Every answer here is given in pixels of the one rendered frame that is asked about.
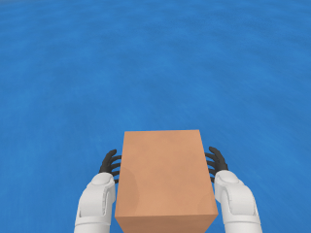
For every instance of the robot left hand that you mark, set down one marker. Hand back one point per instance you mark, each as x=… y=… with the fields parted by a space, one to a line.
x=107 y=165

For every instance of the carton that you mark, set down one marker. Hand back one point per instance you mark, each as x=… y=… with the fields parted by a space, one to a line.
x=164 y=183

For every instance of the robot right forearm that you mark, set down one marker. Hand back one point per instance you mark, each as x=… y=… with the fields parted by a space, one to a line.
x=238 y=204

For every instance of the robot left forearm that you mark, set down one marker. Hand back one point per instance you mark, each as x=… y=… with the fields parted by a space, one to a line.
x=94 y=212

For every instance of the robot right hand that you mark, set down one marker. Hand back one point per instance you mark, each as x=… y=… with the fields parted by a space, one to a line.
x=218 y=165

